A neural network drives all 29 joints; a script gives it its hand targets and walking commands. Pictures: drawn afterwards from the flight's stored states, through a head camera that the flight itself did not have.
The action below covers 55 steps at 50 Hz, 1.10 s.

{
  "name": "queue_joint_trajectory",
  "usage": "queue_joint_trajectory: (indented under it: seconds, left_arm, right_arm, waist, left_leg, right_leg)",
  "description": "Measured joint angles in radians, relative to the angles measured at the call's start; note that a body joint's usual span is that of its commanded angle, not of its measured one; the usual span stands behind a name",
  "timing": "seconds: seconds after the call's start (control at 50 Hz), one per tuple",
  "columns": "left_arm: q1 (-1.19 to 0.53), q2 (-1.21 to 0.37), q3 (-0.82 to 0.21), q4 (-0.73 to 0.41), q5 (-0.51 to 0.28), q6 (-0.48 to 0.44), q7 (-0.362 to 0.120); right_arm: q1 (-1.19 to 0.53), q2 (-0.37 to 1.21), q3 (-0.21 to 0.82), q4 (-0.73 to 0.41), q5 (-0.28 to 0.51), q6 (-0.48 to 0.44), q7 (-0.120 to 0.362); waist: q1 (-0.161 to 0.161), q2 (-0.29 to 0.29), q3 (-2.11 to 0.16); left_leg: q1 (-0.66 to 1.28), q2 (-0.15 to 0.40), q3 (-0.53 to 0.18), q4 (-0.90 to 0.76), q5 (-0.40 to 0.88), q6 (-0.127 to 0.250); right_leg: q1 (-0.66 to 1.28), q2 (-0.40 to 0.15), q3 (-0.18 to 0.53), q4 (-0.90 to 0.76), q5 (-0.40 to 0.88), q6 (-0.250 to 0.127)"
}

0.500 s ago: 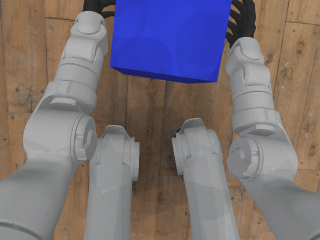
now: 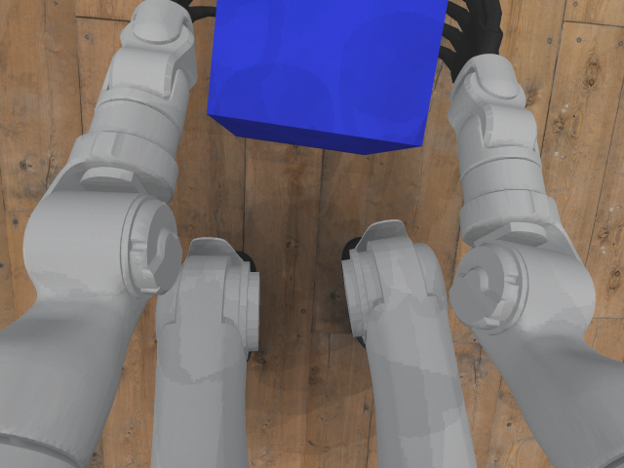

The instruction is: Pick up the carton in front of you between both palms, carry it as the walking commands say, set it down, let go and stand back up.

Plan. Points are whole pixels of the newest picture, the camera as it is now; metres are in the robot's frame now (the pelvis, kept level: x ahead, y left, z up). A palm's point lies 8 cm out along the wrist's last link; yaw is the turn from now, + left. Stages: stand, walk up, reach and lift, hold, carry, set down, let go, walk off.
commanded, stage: set down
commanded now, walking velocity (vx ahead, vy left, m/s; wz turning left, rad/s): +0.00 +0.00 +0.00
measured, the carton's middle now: (318, 58) +0.52 -0.04 -0.25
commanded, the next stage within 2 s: let go in 1.60 s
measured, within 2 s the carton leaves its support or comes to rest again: neither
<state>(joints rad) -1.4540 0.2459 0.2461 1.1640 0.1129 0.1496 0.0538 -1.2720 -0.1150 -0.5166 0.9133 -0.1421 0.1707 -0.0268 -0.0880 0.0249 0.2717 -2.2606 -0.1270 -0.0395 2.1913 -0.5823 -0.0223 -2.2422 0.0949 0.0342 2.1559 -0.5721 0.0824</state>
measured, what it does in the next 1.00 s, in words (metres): rises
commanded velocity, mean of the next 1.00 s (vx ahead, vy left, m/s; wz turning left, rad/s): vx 0.00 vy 0.00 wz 0.00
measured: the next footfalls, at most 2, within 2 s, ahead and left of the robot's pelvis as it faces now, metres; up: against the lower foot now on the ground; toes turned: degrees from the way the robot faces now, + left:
none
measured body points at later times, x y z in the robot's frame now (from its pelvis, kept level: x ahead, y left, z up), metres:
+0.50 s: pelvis +0.00 +0.00 -0.01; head +0.37 +0.00 +0.24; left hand +0.56 +0.15 -0.21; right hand +0.50 -0.24 -0.20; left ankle +0.11 +0.11 -0.34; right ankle +0.12 -0.13 -0.34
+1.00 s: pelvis +0.01 -0.01 +0.07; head +0.33 -0.01 +0.38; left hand +0.58 +0.14 -0.05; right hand +0.51 -0.24 -0.05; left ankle +0.10 +0.11 -0.34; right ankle +0.12 -0.13 -0.34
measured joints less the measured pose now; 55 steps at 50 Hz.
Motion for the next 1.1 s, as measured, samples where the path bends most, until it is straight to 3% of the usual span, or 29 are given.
queue_joint_trajectory:
  seconds: [0.22, 0.32, 0.46, 0.54, 0.62, 0.78, 0.96, 1.1]
  left_arm:
    - [-0.026, 0.014, 0.016, 0.008, 0.022, -0.01, -0.038]
    - [-0.029, 0.032, -0.016, 0.023, -0.005, -0.037, -0.041]
    - [0.009, 0.139, -0.178, 0.036, -0.195, -0.094, 0.02]
    - [0.029, 0.184, -0.256, -0.012, -0.295, -0.107, 0.025]
    - [0.041, 0.194, -0.285, -0.07, -0.338, -0.098, 0.028]
    - [0.114, 0.157, -0.215, -0.187, -0.277, -0.03, 0.038]
    - [0.146, 0.118, -0.113, -0.104, -0.192, -0.026, 0.009]
    - [0.184, 0.117, -0.104, -0.152, -0.174, -0.016, -0.003]
  right_arm:
    - [-0.03, -0.01, -0.04, 0.025, -0.027, -0.024, 0.033]
    - [-0.054, -0.032, -0.018, 0.095, -0.008, -0.063, 0.027]
    - [-0.048, -0.13, 0.149, 0.206, 0.19, -0.153, -0.055]
    - [-0.029, -0.181, 0.247, 0.183, 0.308, -0.175, -0.07]
    - [-0.002, -0.197, 0.302, 0.12, 0.377, -0.165, -0.084]
    - [0.088, -0.149, 0.314, -0.056, 0.371, -0.088, -0.118]
    - [0.135, -0.098, 0.251, -0.039, 0.28, -0.065, -0.106]
    - [0.174, -0.093, 0.229, -0.087, 0.262, -0.053, -0.093]
  waist:
    - [0.004, -0.007, 0.028]
    - [0.002, -0.018, 0.054]
    - [-0.001, -0.032, 0.103]
    - [0.002, -0.034, 0.108]
    - [0.002, -0.034, 0.086]
    - [-0.002, -0.025, -0.025]
    - [-0.006, -0.009, -0.209]
    - [-0.008, -0.007, -0.273]
  left_leg:
    - [0.002, 0.016, 0.004, 0.01, 0.003, 0.009]
    - [0.009, 0.024, 0.008, 0.018, -0.001, 0.01]
    - [0.014, 0.046, 0.014, 0.028, -0.013, 0.013]
    - [0.006, 0.06, 0.021, 0.041, -0.019, 0.017]
    - [-0.002, 0.065, 0.019, 0.047, -0.021, 0.015]
    - [0.056, 0.08, 0.018, -0.032, -0.026, 0.014]
    - [0.121, 0.084, 0.018, -0.228, 0.007, 0.015]
    - [0.162, 0.078, 0.015, -0.345, 0.036, 0.016]
  right_leg:
    - [0.003, -0.009, -0.007, 0.005, 0.007, -0.002]
    - [0.009, -0.012, -0.008, 0.013, 0.005, -0.001]
    - [0.007, -0.036, -0.023, 0.024, 0.001, -0.021]
    - [-0.009, -0.054, -0.034, 0.037, 0.003, -0.041]
    - [-0.021, -0.057, -0.041, 0.044, 0.006, -0.05]
    - [0.025, -0.045, -0.038, -0.036, 0.015, -0.057]
    - [0.087, -0.041, -0.025, -0.228, 0.046, -0.058]
    - [0.133, -0.046, -0.021, -0.343, 0.07, -0.057]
